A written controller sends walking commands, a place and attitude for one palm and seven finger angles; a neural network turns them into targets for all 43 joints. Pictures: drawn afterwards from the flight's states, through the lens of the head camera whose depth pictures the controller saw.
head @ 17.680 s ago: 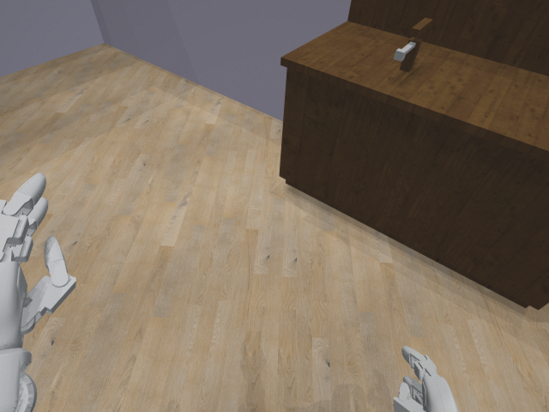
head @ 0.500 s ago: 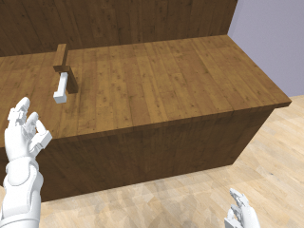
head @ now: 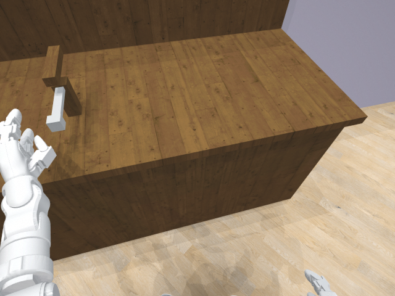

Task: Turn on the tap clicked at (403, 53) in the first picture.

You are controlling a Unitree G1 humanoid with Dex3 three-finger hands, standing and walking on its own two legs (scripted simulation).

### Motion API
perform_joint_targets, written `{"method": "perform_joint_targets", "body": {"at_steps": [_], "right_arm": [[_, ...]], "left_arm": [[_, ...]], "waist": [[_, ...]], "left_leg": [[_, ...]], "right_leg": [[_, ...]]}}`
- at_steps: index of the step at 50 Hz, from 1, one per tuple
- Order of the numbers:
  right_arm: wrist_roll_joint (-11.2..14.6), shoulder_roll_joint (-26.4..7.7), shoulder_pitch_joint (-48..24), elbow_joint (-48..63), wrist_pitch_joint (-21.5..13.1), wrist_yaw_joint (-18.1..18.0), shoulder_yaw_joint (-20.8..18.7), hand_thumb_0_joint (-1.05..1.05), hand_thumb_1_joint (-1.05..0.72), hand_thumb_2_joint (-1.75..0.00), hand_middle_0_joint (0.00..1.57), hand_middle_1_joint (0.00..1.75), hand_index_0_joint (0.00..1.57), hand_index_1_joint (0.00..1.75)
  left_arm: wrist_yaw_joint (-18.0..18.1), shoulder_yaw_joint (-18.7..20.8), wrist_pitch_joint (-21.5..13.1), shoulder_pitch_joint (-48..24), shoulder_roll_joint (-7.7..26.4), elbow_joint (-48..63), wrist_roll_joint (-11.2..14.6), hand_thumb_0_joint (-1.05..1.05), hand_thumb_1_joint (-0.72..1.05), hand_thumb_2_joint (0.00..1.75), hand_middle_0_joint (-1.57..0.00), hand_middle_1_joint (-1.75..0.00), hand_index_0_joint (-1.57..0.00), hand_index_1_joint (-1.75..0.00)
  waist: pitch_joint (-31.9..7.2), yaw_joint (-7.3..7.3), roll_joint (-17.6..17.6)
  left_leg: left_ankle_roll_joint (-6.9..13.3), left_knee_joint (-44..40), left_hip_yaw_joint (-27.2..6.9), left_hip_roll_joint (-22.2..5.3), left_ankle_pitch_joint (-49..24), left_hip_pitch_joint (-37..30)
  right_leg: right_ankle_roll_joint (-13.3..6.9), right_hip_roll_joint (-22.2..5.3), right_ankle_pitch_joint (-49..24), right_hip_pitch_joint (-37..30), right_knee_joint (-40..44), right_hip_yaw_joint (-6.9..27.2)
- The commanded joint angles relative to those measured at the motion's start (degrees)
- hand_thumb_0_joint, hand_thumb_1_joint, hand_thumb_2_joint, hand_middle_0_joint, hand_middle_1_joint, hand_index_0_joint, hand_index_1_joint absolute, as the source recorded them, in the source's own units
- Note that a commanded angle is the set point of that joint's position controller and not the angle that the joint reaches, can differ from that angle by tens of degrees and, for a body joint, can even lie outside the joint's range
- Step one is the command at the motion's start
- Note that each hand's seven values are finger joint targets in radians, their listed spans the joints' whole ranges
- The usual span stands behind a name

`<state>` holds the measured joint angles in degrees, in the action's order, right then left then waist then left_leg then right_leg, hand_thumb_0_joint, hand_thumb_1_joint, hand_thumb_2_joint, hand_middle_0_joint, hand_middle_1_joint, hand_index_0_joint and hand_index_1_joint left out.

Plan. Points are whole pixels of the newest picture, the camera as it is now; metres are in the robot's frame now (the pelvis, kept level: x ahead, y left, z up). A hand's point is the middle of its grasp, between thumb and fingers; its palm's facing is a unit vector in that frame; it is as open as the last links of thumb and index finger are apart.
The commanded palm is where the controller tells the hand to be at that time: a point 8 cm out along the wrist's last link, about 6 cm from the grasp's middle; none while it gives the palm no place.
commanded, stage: reach beside the lever's end, fingers flat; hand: left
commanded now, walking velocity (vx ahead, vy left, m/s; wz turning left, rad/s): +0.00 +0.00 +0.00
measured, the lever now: (56, 123) +0.45 +0.34 +0.07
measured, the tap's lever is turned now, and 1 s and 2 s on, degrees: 0 3 19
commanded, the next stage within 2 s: push the lever round in 0.82 s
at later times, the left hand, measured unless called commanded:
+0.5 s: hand (52, 130) +0.43 +0.35 +0.07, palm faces +0.52 -0.85 -0.08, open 7.8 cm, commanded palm +0.39 +0.38 +0.07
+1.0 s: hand (48, 138) +0.41 +0.34 +0.07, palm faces +0.53 -0.84 -0.07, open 7.8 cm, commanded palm +0.37 +0.37 +0.07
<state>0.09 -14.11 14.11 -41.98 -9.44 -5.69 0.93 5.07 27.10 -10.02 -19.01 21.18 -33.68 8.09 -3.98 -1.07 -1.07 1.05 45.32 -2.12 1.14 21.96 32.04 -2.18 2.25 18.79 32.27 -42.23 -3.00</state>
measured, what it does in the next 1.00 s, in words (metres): stands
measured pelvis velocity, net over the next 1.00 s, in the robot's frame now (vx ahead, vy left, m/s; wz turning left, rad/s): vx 0.00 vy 0.01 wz -0.01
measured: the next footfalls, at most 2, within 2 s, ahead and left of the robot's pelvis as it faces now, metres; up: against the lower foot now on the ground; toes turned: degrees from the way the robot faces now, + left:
none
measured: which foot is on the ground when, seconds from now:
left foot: down 0.00-1.00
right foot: down 0.00-1.00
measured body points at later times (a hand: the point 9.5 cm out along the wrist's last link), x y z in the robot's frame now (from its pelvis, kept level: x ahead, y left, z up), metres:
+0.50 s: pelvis +0.00 +0.01 -0.02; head +0.09 +0.03 +0.42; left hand +0.40 +0.39 +0.07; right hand +0.04 -0.27 -0.13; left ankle +0.00 +0.11 -0.71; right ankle +0.02 -0.10 -0.71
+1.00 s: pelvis +0.00 +0.01 -0.01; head +0.07 +0.03 +0.43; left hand +0.38 +0.39 +0.07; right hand +0.08 -0.25 -0.12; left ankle +0.00 +0.11 -0.71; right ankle +0.02 -0.10 -0.71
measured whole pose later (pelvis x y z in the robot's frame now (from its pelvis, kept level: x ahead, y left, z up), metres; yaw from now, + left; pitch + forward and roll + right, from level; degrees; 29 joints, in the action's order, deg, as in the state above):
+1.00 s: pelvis +0.00 +0.01 -0.01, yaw -1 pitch +14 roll -3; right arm -0.3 -14.4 17.6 -39.9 -2.7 -3.2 1.1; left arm 2.1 31.9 -18.6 -30.6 28.3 -52.4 5.0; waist -5.8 -3.4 -0.8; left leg 1.9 51.0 -2.0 0.7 24.3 40.3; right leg -1.3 2.8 19.8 39.6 -45.7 -3.0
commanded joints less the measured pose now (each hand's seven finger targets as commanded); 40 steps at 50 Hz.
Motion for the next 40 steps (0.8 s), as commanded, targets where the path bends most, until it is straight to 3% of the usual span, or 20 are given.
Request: {"method": "perform_joint_targets", "body": {"at_steps": [1, 5, 8, 9, 10, 13, 16, 18, 21, 24, 25, 28, 31, 32, 33, 36, 38, 40], "right_arm": [[-0.53, -9.04, 1.12, 5.56, -1.68, -0.58, -2.85, 0.0, -0.9, -0.9, 0.2, 0.3, 0.2, 0.3], [-0.42, -9.43, 2.51, 5.29, -0.89, -0.25, -3.0, 0.0, -0.9, -0.9, 0.2, 0.3, 0.2, 0.3], [-0.28, -10.15, 3.96, 4.66, -0.15, -0.34, -2.95, 0.0, -0.9, -0.9, 0.2, 0.3, 0.2, 0.3], [-0.26, -10.2, 4.19, 4.65, 0.05, -0.31, -2.78, 0.0, -0.9, -0.9, 0.2, 0.3, 0.2, 0.3], [-0.35, -10.39, 4.84, 4.39, 0.2, -0.29, -2.84, 0.0, -0.9, -0.9, 0.2, 0.3, 0.2, 0.3], [-0.78, -10.55, 6.29, 4.05, 0.55, 0.01, -2.92, 0.0, -0.9, -0.9, 0.2, 0.3, 0.2, 0.3], [-1.29, -11.23, 8.26, 3.33, 1.16, 0.4, -3.08, 0.0, -0.9, -0.9, 0.2, 0.3, 0.2, 0.3], [-1.35, -11.32, 9.16, 3.24, 1.66, 0.71, -3.2, 0.0, -0.9, -0.9, 0.2, 0.3, 0.2, 0.3], [-1.42, -11.85, 10.27, 3.36, 2.61, 1.09, -3.19, 0.0, -0.9, -0.9, 0.2, 0.3, 0.2, 0.3], [-1.03, -11.86, 10.88, 4.08, 3.7, 1.21, -3.29, 0.0, -0.9, -0.9, 0.2, 0.3, 0.2, 0.3], [-1.05, -11.84, 10.97, 4.27, 3.85, 1.31, -3.27, 0.0, -0.9, -0.9, 0.2, 0.3, 0.2, 0.3], [-1.02, -12.03, 11.79, 4.66, 4.72, 1.55, -3.62, 0.0, -0.9, -0.9, 0.2, 0.3, 0.2, 0.3], [-0.9, -11.64, 11.21, 5.0, 5.24, 1.86, -3.59, 0.0, -0.9, -0.9, 0.2, 0.3, 0.2, 0.3], [-0.79, -11.41, 10.91, 4.8, 5.29, 1.94, -3.53, 0.0, -0.9, -0.9, 0.2, 0.3, 0.2, 0.3], [-0.85, -11.64, 10.98, 4.86, 5.46, 1.96, -3.62, 0.0, -0.9, -0.9, 0.2, 0.3, 0.2, 0.3], [-0.77, -11.64, 10.55, 5.73, 5.65, 1.95, -3.88, 0.0, -0.9, -0.9, 0.2, 0.3, 0.2, 0.3], [-0.61, -11.22, 10.42, 5.43, 5.64, 1.99, -3.9, 0.0, -0.9, -0.9, 0.2, 0.3, 0.2, 0.3], [-0.6, -11.12, 9.76, 5.44, 5.61, 1.98, -3.79, 0.0, -0.9, -0.9, 0.2, 0.3, 0.2, 0.3]], "left_arm": [[-0.37, 4.39, -6.94, -21.38, 19.81, 9.24, -1.01, 0.0, 0.9, 0.9, -0.16, -0.17, -0.16, -0.17], [-2.06, 4.03, -8.5, -23.3, 20.13, 3.82, -0.77, 0.0, 0.9, 0.9, -0.16, -0.16, -0.16, -0.16], [-3.23, 5.87, -8.51, -27.11, 23.7, -2.54, -0.87, 0.0, 0.9, 0.9, -0.15, -0.16, -0.15, -0.16], [-3.63, 5.14, -8.58, -28.81, 23.5, -4.08, -0.98, 0.0, 0.9, 0.9, -0.15, -0.15, -0.15, -0.15], [-3.77, 5.59, -9.2, -31.45, 24.82, -4.83, -1.26, 0.0, 0.9, 0.9, -0.15, -0.15, -0.15, -0.15], [-3.92, 5.32, -11.65, -36.79, 26.68, -5.82, -2.46, 0.0, 0.9, 0.9, -0.15, -0.15, -0.15, -0.15], [-3.82, 7.01, -13.84, -38.62, 29.94, -9.57, -3.8, 0.0, 0.9, 0.9, -0.15, -0.15, -0.15, -0.15], [-4.08, 7.24, -14.91, -39.0, 30.5, -10.95, -3.98, 0.0, 0.9, 0.9, -0.15, -0.15, -0.15, -0.15], [-4.84, 7.17, -14.8, -38.73, 30.94, -14.37, -4.16, 0.0, 0.9, 0.9, -0.15, -0.15, -0.15, -0.15], [-5.6, 6.55, -13.98, -37.99, 30.11, -13.95, -3.33, 0.0, 0.9, 0.9, -0.15, -0.15, -0.15, -0.15], [-5.67, 6.34, -13.84, -37.86, 29.54, -13.55, -2.96, 0.0, 0.9, 0.9, -0.15, -0.15, -0.15, -0.15], [-5.2, 9.68, -14.26, -34.23, 32.1, -11.15, -2.49, 0.0, 0.9, 0.9, -0.15, -0.15, -0.15, -0.15], [-4.64, 7.75, -14.28, -33.07, 29.21, -8.85, -2.89, 0.0, 0.9, 0.9, -0.15, -0.15, -0.15, -0.15], [-4.51, 6.16, -14.07, -33.5, 27.27, -8.73, -2.85, 0.0, 0.9, 0.9, -0.15, -0.15, -0.15, -0.15], [-4.28, 7.55, -13.89, -32.2, 28.63, -8.68, -2.95, 0.0, 0.9, 0.9, -0.15, -0.15, -0.15, -0.15], [-3.65, 7.03, -13.84, -30.95, 27.47, -4.25, -2.67, 0.0, 0.9, 0.9, -0.15, -0.15, -0.15, -0.15], [-3.59, 6.1, -13.2, -29.14, 25.36, -4.5, -2.18, 0.0, 0.9, 0.9, -0.15, -0.15, -0.15, -0.15], [-3.46, 6.07, -12.51, -28.69, 24.65, -5.23, -1.92, 0.0, 0.9, 0.9, -0.15, -0.15, -0.15, -0.15]], "waist": [[-17.25, -0.04, -4.52], [-17.3, -0.73, -3.81], [-16.16, -1.57, -1.86], [-15.85, -2.0, -2.64], [-16.59, -2.16, -2.32], [-19.78, -2.65, -6.37], [-21.99, -3.16, -5.27], [-24.24, -2.83, -6.47], [-24.0, -2.8, -8.43], [-24.36, -2.9, -7.0], [-24.44, -2.54, -7.28], [-26.86, -1.21, -7.48], [-24.17, -1.7, -8.8], [-22.36, -2.51, -8.65], [-22.39, -1.58, -9.01], [-23.79, -1.55, -9.73], [-22.59, -1.73, -8.36], [-20.42, -1.86, -6.43]], "left_leg": [[-0.21, -5.14, -0.86, -0.46, -14.77, -3.07], [-0.03, -4.46, -0.81, -0.51, -13.16, -1.38], [0.36, -3.84, -0.98, -0.56, -10.1, 1.78], [0.37, -3.71, -0.96, -0.52, -9.27, 2.34], [0.36, -3.43, -1.27, -0.6, -9.04, 2.56], [0.12, -2.01, -1.5, -0.63, -11.21, 0.74], [-0.03, -0.43, -2.2, -1.01, -12.47, 1.09], [-0.4, 0.11, -2.25, -1.04, -14.08, 0.39], [-0.74, 0.68, -2.35, -1.19, -16.42, -0.23], [-0.78, 0.07, -2.35, -1.49, -16.3, -0.67], [-0.79, -0.05, -2.22, -1.39, -16.75, -0.93], [-1.32, 0.24, -2.43, -1.78, -23.02, -3.26], [-1.47, 0.02, -2.59, -2.1, -24.14, -4.04], [-1.58, -0.23, -2.59, -2.24, -23.38, -4.23], [-1.83, -0.66, -2.84, -2.19, -22.52, -3.92], [-2.07, -0.98, -3.06, -2.36, -25.44, -6.83], [-2.45, -1.18, -3.17, -2.58, -26.45, -6.86], [-2.09, -1.76, -2.91, -2.3, -22.59, -4.65]], "right_leg": [[0.72, -0.64, -13.33, -10.3, 3.21, 2.44], [0.85, -0.65, -12.69, -9.1, 2.65, 2.66], [1.16, -0.86, -10.51, -7.7, 2.57, 2.98], [1.2, -0.95, -9.72, -6.77, 2.45, 2.98], [1.18, -0.94, -9.42, -6.4, 2.12, 2.98], [0.97, -0.72, -10.53, -4.41, 0.66, 3.01], [0.92, -0.35, -10.87, -2.49, -0.93, 2.63], [0.86, -0.26, -11.74, -2.35, -1.67, 2.56], [0.65, -0.03, -12.07, -0.64, -2.03, 2.17], [0.87, 0.17, -11.95, -1.19, -1.39, 1.86], [0.86, 0.27, -12.3, -1.75, -1.19, 1.92], [0.72, 0.76, -14.83, -3.09, -1.5, 1.66], [0.67, 0.94, -13.77, -1.1, -1.23, 1.4], [0.77, 1.01, -12.96, 0.06, -0.88, 1.21], [0.58, 1.06, -12.08, -0.26, -0.91, 1.22], [0.43, 1.24, -12.65, -1.0, -0.44, 1.06], [0.58, 1.33, -12.75, -0.79, -0.25, 0.82], [0.62, 1.25, -11.71, -1.2, 0.12, 0.81]]}}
